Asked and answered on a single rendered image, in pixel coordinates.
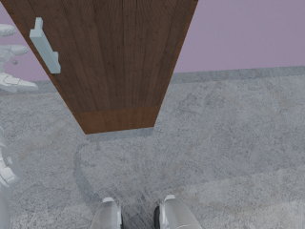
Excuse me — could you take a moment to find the right robot thigh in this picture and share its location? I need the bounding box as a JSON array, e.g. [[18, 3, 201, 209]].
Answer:
[[159, 198, 202, 229]]

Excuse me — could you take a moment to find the left robot thigh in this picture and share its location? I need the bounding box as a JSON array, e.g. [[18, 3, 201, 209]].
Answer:
[[91, 200, 122, 229]]

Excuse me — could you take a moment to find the robot left upper arm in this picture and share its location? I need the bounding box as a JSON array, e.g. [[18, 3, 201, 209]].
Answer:
[[0, 145, 23, 229]]

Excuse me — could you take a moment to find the handle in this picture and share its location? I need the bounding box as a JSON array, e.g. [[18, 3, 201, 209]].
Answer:
[[30, 17, 61, 73]]

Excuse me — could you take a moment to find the robot thigh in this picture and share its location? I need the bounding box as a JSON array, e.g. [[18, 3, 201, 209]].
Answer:
[[91, 200, 122, 229], [159, 198, 202, 229]]

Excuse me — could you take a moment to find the cupboard door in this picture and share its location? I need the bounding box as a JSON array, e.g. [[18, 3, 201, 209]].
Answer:
[[7, 0, 193, 114]]

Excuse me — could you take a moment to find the robot left hand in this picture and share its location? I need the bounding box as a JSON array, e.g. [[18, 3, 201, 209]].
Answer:
[[0, 24, 39, 93]]

